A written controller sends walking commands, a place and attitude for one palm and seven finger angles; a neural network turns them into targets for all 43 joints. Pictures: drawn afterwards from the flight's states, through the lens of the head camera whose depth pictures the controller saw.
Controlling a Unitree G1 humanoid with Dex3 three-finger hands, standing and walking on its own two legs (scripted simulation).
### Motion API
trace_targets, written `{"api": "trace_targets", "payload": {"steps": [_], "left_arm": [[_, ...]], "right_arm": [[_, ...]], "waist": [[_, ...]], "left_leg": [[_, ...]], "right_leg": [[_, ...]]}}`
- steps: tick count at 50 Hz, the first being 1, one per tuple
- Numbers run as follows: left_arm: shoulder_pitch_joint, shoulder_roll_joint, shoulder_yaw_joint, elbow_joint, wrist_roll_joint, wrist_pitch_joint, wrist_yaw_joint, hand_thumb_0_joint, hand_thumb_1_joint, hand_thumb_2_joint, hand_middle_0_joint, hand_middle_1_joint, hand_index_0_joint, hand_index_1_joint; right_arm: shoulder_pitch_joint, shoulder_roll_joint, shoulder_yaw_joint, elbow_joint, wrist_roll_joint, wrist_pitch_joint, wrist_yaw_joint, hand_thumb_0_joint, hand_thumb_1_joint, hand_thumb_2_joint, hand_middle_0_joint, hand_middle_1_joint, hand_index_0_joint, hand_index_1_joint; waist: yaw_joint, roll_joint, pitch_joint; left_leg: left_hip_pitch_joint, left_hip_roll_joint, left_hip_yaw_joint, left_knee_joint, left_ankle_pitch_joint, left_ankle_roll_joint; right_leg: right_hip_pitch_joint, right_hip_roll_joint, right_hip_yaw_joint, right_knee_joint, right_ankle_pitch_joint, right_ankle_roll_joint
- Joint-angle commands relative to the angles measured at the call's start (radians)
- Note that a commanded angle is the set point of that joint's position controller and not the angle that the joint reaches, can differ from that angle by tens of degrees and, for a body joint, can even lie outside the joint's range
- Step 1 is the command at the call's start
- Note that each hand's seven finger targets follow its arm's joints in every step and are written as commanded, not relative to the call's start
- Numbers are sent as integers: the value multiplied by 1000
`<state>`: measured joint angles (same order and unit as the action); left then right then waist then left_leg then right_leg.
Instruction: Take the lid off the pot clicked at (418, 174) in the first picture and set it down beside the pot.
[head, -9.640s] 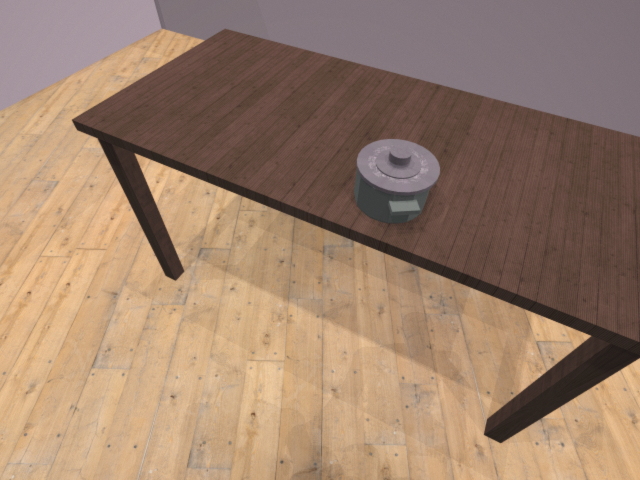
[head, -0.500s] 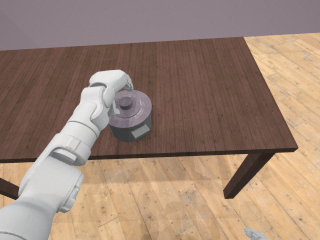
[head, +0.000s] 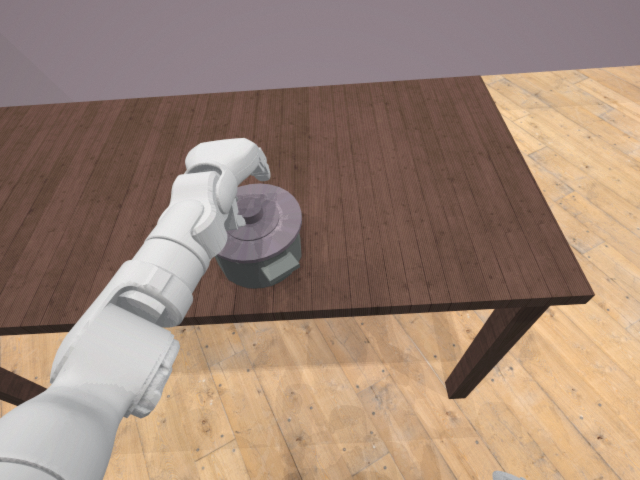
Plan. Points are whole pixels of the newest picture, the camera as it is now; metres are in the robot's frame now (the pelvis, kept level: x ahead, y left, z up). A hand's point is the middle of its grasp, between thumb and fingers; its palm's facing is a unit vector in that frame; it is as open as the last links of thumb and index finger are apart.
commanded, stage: move the open hand above the knob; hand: left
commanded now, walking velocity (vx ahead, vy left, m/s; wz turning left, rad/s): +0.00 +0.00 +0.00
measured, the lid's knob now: (249, 210) +0.50 +0.10 +0.02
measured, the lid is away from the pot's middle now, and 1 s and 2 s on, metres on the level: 0.01 0.01 0.01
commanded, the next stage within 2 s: lower the open fingers around the knob in 0.26 s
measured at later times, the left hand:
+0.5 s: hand (243, 196) +0.47 +0.10 +0.08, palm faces -0.35 -0.07 -0.94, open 10.3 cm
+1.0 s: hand (242, 218) +0.46 +0.11 +0.05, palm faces -0.37 -0.07 -0.92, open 10.3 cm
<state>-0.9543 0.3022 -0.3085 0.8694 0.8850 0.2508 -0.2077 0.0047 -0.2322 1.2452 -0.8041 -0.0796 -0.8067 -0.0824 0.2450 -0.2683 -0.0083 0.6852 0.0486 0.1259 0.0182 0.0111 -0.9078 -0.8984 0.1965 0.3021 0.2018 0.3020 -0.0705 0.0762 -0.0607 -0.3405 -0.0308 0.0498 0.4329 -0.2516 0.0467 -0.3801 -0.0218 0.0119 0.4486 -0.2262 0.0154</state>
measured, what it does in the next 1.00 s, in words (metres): stands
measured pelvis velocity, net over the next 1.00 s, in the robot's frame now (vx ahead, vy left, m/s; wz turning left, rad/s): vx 0.00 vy -0.01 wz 0.00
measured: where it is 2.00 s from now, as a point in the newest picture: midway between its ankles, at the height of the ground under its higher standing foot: outside the picture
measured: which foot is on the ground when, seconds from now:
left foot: down 0.00-1.00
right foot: down 0.00-1.00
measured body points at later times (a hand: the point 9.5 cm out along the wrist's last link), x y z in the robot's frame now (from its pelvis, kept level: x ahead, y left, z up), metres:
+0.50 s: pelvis +0.01 -0.01 +0.00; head +0.06 -0.04 +0.45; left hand +0.48 +0.10 +0.14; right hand +0.09 -0.26 -0.14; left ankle -0.03 +0.09 -0.74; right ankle -0.01 -0.13 -0.74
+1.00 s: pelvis +0.00 -0.01 +0.00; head +0.06 -0.03 +0.44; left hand +0.47 +0.11 +0.10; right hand +0.09 -0.26 -0.14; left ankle -0.03 +0.09 -0.74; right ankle -0.01 -0.13 -0.74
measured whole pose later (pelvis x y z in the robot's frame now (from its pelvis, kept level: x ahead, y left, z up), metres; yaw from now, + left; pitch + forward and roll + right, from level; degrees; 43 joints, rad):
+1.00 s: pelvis +0.00 -0.01 +0.00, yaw +0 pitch +10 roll +0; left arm -0.93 0.28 -0.30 0.96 0.90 0.20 -0.14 0.00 -0.23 1.25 -0.80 -0.08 -0.81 -0.08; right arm 0.23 -0.26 -0.01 0.69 0.04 0.14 0.00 0.01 -0.91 -0.90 0.20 0.30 0.20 0.30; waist -0.08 0.06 -0.07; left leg -0.37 -0.02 0.04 0.45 -0.26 0.04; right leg -0.40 -0.01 0.01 0.46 -0.23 0.01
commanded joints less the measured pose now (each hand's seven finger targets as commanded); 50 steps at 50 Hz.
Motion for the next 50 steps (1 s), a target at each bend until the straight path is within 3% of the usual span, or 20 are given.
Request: {"api": "trace_targets", "payload": {"steps": [1, 5, 6, 7, 8, 11, 16, 19, 20, 26, 30, 32, 33, 36, 39, 41, 44, 47, 48, 50], "left_arm": [[-539, 170, 68, -164, 23, 1, 52, 0, -245, 1244, -792, -81, -792, -81], [-572, 137, 40, -126, 20, 6, 43, 0, -245, 1244, -792, -81, -792, -81], [-592, 147, 47, -136, 16, 4, 44, 0, -245, 1244, -792, -81, -792, -81], [-601, 209, 97, -159, 20, -4, 49, 0, -245, 1244, -792, -81, -792, -81], [-591, 188, 80, -157, 23, -8, 47, 0, -245, 1244, -792, -81, -792, -81], [-546, 157, 58, -68, 34, 8, 49, 0, -245, 1244, -792, -81, -792, -81], [-579, 156, 60, -158, 29, -5, 48, 0, -245, 1244, -792, -81, -792, -81], [-503, 191, 100, -90, 29, 6, 46, 0, -245, 1244, -792, -81, -792, -81], [-487, 179, 84, -71, 30, 10, 43, 0, -245, 1244, -792, -81, -792, -81], [-476, 170, 76, -196, 26, -16, 43, 0, -245, 1244, -792, -81, -792, -81], [-459, 191, 91, -138, 28, -17, 50, 0, -245, 1244, -792, -81, -792, -81], [-508, 208, 96, -208, 25, -34, 60, 0, -245, 1244, -792, -81, -792, -81], [-506, 159, 62, -223, 22, -41, 60, 0, -245, 1244, -792, -81, -792, -81], [-455, 157, 63, -102, 31, -30, 72, 0, -245, 1244, -792, -81, -792, -81], [-512, 142, 55, -183, 14, -50, 81, 0, -245, 1244, -792, -81, -792, -81], [-488, 174, 80, -121, 27, -47, 90, 0, -245, 1244, -792, -81, -792, -81], [-468, 123, 51, -75, 29, -43, 99, 0, -245, 1244, -792, -81, -792, -81], [-492, 168, 87, -110, 30, -55, 112, 0, -245, 1244, -792, -81, -792, -81], [-468, 146, 74, -75, 33, -56, 110, 0, -245, 1244, -792, -81, -792, -81], [-451, 187, 106, -43, 40, -53, 122, 0, -245, 1244, -792, -81, -792, -81]], "right_arm": [[-6, -121, -38, -103, 4, -27, -2, 0, -900, -900, 200, 300, 200, 300], [-11, -124, -34, -99, 8, -20, -7, 0, -900, -900, 200, 300, 200, 300], [-14, -120, -34, -103, 6, -25, -9, 0, -900, -900, 200, 300, 200, 300], [-12, -123, -32, -103, 4, -27, -12, 0, -900, -900, 200, 300, 200, 300], [-22, -117, -28, -112, 2, -28, -14, 0, -900, -900, 200, 300, 200, 300], [-13, -121, -29, -97, 7, -18, -13, 0, -900, -900, 200, 300, 200, 300], [-19, -115, -33, -110, 1, -24, -12, 0, -900, -900, 200, 300, 200, 300], [-13, -124, -31, -106, 2, -17, -15, 0, -900, -900, 200, 300, 200, 300], [-20, -125, -27, -107, 4, -15, -15, 0, -900, -900, 200, 300, 200, 300], [-21, -114, -36, -125, -2, -19, -11, 0, -900, -900, 200, 300, 200, 300], [-16, -124, -37, -111, 4, -10, -16, 0, -900, -900, 200, 300, 200, 300], [-17, -118, -37, -116, 3, -16, -19, 0, -900, -900, 200, 300, 200, 300], [-23, -108, -37, -123, 1, -20, -19, 0, -900, -900, 200, 300, 200, 300], [-3, -120, -39, -92, 7, -7, -18, 0, -900, -900, 200, 300, 200, 300], [-4, -115, -44, -100, 2, -18, -19, 0, -900, -900, 200, 300, 200, 300], [2, -118, -41, -86, 2, -11, -21, 0, -900, -900, 200, 300, 200, 300], [4, -118, -44, -81, 2, -9, -19, 0, -900, -900, 200, 300, 200, 300], [9, -120, -44, -85, -2, -11, -23, 0, -900, -900, 200, 300, 200, 300], [8, -116, -43, -87, -1, -10, -24, 0, -900, -900, 200, 300, 200, 300], [22, -124, -45, -75, -3, -7, -25, 0, -900, -900, 200, 300, 200, 300]], "waist": [[-15, -100, -407], [-29, -128, -381], [-28, -114, -390], [-16, -100, -422], [-16, -100, -431], [-22, -131, -357], [-15, -90, -437], [-7, -171, -401], [-8, -169, -378], [-4, -98, -446], [-12, -161, -378], [-11, -117, -432], [-15, -92, -441], [-26, -119, -356], [-25, -80, -448], [-26, -97, -417], [-31, -106, -385], [-26, -110, -443], [-26, -118, -432], [-27, -123, -401]], "left_leg": [[216, 7, -55, 4, 404, 17], [198, 0, -44, -6, 354, 17], [198, -2, -43, -4, 342, 18], [206, -2, -48, -4, 361, 18], [202, -2, -52, 0, 383, 18], [177, -1, -40, -9, 355, 15], [227, 1, -47, 5, 430, 18], [176, -6, -35, -5, 413, 20], [155, -10, -27, -10, 390, 20], [212, -5, -33, 14, 471, 26], [160, -9, -20, -4, 376, 24], [185, -7, -32, 4, 391, 25], [194, -6, -33, 14, 419, 28], [171, -2, -28, 7, 369, 19], [221, 0, -39, 24, 419, 21], [196, 0, -38, 23, 410, 18], [179, 2, -33, 22, 390, 15], [188, 1, -37, 26, 414, 18], [170, 0, -40, 28, 419, 18], [156, 1, -29, 25, 387, 17]], "right_leg": [[152, 47, -17, 8, 354, -53], [147, 47, -23, -1, 342, -48], [152, 44, -15, -1, 343, -49], [178, 43, -11, 4, 362, -52], [179, 41, -7, 6, 371, -54], [154, 48, -24, 0, 352, -49], [183, 42, -14, 8, 403, -50], [227, 47, -22, 0, 441, -44], [222, 46, -21, -2, 439, -43], [231, 40, -7, 4, 478, -46], [221, 46, -16, -11, 445, -41], [227, 42, -5, -1, 442, -47], [209, 40, -1, 0, 444, -50], [161, 50, -23, -1, 393, -47], [174, 45, -13, 11, 416, -48], [169, 48, -18, 12, 415, -49], [140, 50, -25, 11, 388, -48], [172, 49, -16, 17, 425, -48], [162, 50, -17, 17, 419, -49], [157, 53, -21, 13, 409, -46]]}}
